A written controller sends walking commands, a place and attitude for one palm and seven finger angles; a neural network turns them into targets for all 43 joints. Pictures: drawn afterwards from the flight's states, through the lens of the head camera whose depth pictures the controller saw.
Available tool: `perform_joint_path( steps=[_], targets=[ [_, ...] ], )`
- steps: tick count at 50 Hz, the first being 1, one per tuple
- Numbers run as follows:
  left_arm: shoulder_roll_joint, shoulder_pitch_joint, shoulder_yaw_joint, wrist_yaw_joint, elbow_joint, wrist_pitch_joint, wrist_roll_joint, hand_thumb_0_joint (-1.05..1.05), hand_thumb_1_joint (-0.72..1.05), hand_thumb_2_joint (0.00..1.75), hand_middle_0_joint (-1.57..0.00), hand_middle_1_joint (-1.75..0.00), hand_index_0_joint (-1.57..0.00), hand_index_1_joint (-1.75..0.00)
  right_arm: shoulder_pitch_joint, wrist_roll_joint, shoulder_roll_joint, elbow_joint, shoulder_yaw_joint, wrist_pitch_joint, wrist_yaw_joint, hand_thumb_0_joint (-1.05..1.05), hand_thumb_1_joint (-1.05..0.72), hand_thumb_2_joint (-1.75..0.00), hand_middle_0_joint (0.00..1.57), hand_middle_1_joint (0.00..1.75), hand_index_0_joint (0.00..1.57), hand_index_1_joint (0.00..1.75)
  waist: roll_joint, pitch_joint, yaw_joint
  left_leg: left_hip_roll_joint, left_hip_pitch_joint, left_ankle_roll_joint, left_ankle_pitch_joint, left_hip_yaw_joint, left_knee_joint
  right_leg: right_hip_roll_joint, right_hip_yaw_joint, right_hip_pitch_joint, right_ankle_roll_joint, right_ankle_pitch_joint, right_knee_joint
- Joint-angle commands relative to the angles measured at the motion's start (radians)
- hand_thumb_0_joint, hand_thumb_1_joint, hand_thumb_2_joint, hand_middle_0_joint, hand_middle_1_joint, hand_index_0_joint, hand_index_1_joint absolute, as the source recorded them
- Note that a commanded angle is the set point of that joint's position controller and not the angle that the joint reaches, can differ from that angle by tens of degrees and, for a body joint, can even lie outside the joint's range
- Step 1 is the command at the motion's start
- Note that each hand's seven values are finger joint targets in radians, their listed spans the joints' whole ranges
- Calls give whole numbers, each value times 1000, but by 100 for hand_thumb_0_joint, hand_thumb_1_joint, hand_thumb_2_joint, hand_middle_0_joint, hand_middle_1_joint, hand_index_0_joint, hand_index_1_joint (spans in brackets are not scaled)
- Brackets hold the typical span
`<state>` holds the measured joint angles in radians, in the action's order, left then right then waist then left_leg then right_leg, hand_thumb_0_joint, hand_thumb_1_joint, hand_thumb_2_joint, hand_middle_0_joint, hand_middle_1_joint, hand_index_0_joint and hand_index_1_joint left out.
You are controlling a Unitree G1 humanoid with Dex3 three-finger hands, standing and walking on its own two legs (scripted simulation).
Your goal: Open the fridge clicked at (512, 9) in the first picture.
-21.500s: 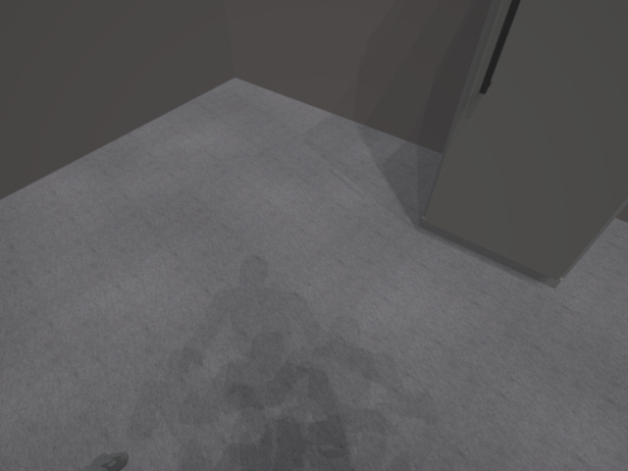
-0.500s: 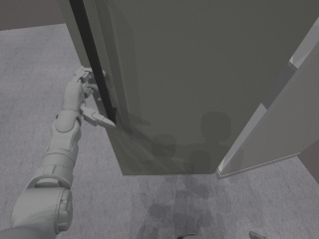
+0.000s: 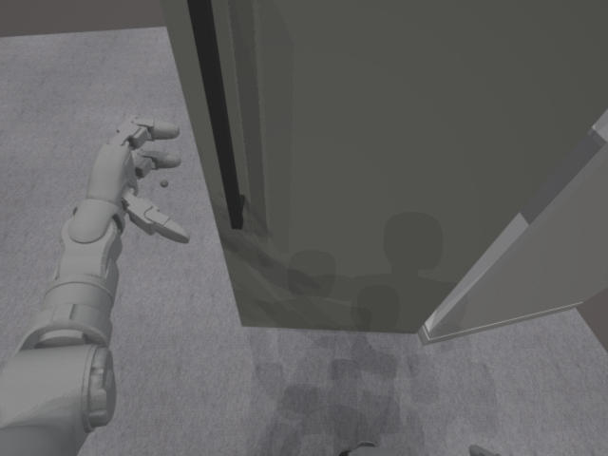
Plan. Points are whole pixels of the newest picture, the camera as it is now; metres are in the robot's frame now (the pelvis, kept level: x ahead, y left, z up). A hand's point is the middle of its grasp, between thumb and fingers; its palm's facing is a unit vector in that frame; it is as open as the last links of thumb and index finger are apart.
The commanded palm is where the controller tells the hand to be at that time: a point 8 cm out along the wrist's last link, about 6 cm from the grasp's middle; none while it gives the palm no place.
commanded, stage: slip the hand off the handle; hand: left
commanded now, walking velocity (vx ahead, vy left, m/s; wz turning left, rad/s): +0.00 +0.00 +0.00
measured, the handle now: (221, 100) +0.49 +0.11 +0.19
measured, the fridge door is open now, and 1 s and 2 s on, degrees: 75 75 75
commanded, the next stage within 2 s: draw the hand back to the body in 0.78 s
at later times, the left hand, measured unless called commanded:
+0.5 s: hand (145, 227) +0.37 +0.20 +0.10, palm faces +0.00 -0.98 -0.19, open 14.7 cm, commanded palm +0.34 +0.25 +0.11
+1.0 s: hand (119, 258) +0.31 +0.21 +0.12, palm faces +0.04 -1.00 +0.08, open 14.7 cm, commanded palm +0.28 +0.25 +0.12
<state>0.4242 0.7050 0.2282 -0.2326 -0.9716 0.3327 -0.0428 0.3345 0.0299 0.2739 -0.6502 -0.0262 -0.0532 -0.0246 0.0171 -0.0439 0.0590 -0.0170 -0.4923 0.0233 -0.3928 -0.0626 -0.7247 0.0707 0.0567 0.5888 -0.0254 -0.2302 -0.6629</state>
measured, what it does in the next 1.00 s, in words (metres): stands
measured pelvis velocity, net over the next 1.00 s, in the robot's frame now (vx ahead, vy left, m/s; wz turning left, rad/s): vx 0.00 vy -0.02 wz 0.03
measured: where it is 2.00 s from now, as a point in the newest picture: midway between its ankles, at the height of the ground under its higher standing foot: outside the picture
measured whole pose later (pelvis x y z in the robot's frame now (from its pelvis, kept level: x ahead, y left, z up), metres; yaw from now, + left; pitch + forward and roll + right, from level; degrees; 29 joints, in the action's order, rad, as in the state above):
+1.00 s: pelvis +0.00 -0.02 +0.00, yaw +2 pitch +3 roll -1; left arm 0.30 0.19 0.28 -0.35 -0.37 0.15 -0.36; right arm 0.25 0.06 0.27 -0.61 -0.06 -0.14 -0.09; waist -0.02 -0.02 -0.03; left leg -0.03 -0.36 0.00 -0.39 -0.02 -0.70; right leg 0.06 0.10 0.44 0.00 -0.25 -0.65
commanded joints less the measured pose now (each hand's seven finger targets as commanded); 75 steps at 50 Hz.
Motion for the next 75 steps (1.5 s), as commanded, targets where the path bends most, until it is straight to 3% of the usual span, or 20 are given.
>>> perform_joint_path(
  steps=[1, 5, 8, 13, 20, 25, 35, 45, 46, 48, 50, 53, 55, 58, 66, 69, 70, 71, 73, 75],
  targets=[
    [257, 482, 80, -3, 226, 94, -16, 0, -55, 20, -25, -115, -25, -115, 74, -6, 170, 88, 66, -31, -15, 0, -90, -90, 20, 30, 20, 30, -98, -392, 11, 10, 143, -28, 346, 91, 106, -70, -14, -170, 59, 168, 9],
    [232, 366, 81, -23, 222, 78, -33, 0, -55, 20, -25, -115, -25, -115, 90, -7, 171, 101, 74, -22, -4, 0, -90, -90, 20, 30, 20, 30, -77, -423, -7, 0, 156, -40, 493, 91, 86, -76, -8, -184, 57, 229, -5],
    [219, 170, 108, -40, 310, 53, -61, 0, -55, 20, -25, -115, -25, -115, 75, -6, 169, 139, 83, -12, 13, 0, -90, -90, 20, 30, 20, 30, -75, -449, -57, -5, 141, -41, 572, 71, 89, -73, -14, -256, 59, 302, -9],
    [209, 33, 119, -41, 447, 13, -87, 0, -55, 20, -25, -115, -25, -115, 32, 5, 163, 188, 82, 2, 18, 0, -90, -90, 20, 30, 20, 30, 10, -337, -59, 3, 44, -13, 417, 40, 118, -74, -16, -307, 53, 285, 13],
    [203, 10, 97, -12, 735, 40, -94, 0, -55, 20, -25, -115, -25, -115, -17, -2, 141, 206, 71, -29, -4, 0, -90, -90, 20, 30, 20, 30, -98, -383, -47, 8, 135, -10, 405, 47, 117, -80, -21, -321, 54, 262, 19],
    [129, -12, 28, -32, 687, -9, -109, 0, -55, 20, -25, -115, -25, -115, -59, 11, 140, 195, 62, -51, -23, 0, -90, -90, 20, 30, 20, 30, -65, -260, -20, 16, 108, -7, 218, 55, 143, -76, -12, -266, 52, 133, 57],
    [161, -272, 104, -58, 765, -42, -145, 0, -55, 20, -25, -115, -25, -115, -115, 8, 135, 239, 48, -74, -18, 0, -90, -90, 20, 30, 20, 30, -2, -258, -92, 29, 60, -8, 252, 43, 139, -57, -22, -373, 51, 201, 39],
    [156, -172, 63, -62, 877, -33, -143, 0, -55, 20, -25, -115, -25, -115, -133, 8, 129, 212, 41, -122, -49, 0, -90, -90, 20, 30, 20, 30, -56, -221, -39, 27, 86, -4, 153, 57, 134, -61, -29, -298, 43, 61, 73],
    [0, -141, 125, -104, 824, -91, -400, 0, -55, 20, -25, -115, -25, -115, -164, 35, 119, 213, 23, -141, -69, 0, -90, -90, 20, 30, 20, 30, -25, -275, -60, 37, 109, -17, 121, 59, 149, -49, -46, -388, 55, 36, 110],
    [105, -122, 176, -144, 844, -143, -419, 0, -55, 20, -25, -115, -25, -115, -178, 39, 128, 199, 18, -171, -95, 0, -90, -90, 20, 30, 20, 30, -34, -288, -81, 34, 114, -19, 110, 62, 159, -41, -58, -435, 53, 17, 129],
    [167, -244, 188, -126, 849, -175, -335, 0, -55, 20, -25, -115, -25, -115, -160, 24, 131, 206, 16, -181, -93, 0, -90, -90, 20, 30, 20, 30, -58, -293, -105, 27, 117, -14, 176, 69, 183, -46, -31, -434, 53, 90, 98],
    [72, -394, 74, -76, 922, -196, -227, 0, -55, 20, -25, -115, -25, -115, -151, 15, 111, 226, 21, -192, -61, 0, -90, -90, 20, 30, 20, 30, -94, -202, -107, 21, 126, -13, 268, 68, 201, -50, 0, -381, 52, 170, 80],
    [94, -515, 134, -70, 931, -211, -250, 0, -55, 20, -25, -115, -25, -115, -147, 14, 122, 235, 26, -190, -49, 0, -90, -90, 20, 30, 20, 30, -31, -189, -124, 14, 116, -14, 286, 65, 206, -52, 3, -424, 55, 194, 86],
    [106, -499, 193, -95, 969, -249, -317, 0, -55, 20, -25, -115, -25, -115, -172, 25, 125, 245, 20, -188, -58, 0, -90, -90, 20, 30, 20, 30, 46, -156, -120, 15, 98, -14, 216, 57, 221, -52, -5, -429, 50, 133, 120],
    [98, -464, 148, -76, 1216, -251, -279, 0, -51, 22, -25, -113, -25, -113, -174, 20, 109, 244, 14, -226, -76, 0, -90, -90, 20, 30, 20, 30, -111, -157, -100, 15, 203, -10, 229, 59, 240, -62, -6, -417, 48, 118, 150],
    [79, -481, 127, -95, 1227, -267, -292, 0, -41, 27, -25, -107, -25, -107, -174, 23, 109, 228, 8, -246, -88, 0, -90, -90, 20, 30, 20, 30, -122, -128, -93, 17, 224, -13, 203, 72, 255, -67, 3, -409, 48, 93, 169],
    [88, -521, 147, -100, 1199, -280, -300, 0, -37, 29, -24, -104, -24, -104, -171, 22, 116, 222, 8, -248, -91, 0, -90, -90, 20, 30, 20, 30, -74, -126, -96, 14, 217, -9, 200, 72, 252, -68, 0, -422, 47, 89, 177],
    [180, -509, 158, 74, 1297, -248, -151, 0, -33, 31, -24, -102, -24, -102, -186, -13, 106, 210, 21, -243, -83, 0, -90, -90, 20, 30, 20, 30, -51, -40, -120, 23, 165, -2, 164, 60, 289, -53, -24, -432, 39, 18, 240],
    [21, -674, 75, 180, 1225, -259, -131, 0, -26, 34, -24, -98, -24, -98, -193, -20, 97, 201, 16, -236, -78, 0, -90, -90, 20, 30, 20, 30, 10, 41, -102, 17, 148, -8, 104, 67, 323, -47, -3, -418, 34, -41, 249],
    [55, -726, 100, 233, 1257, -251, -96, 0, -19, 37, -24, -94, -24, -94, -201, -20, 97, 184, 21, -214, -77, 0, -90, -90, 20, 30, 20, 30, -20, 14, -114, 13, 183, -3, 133, 56, 336, -47, -5, -458, 37, -13, 255]
  ],
)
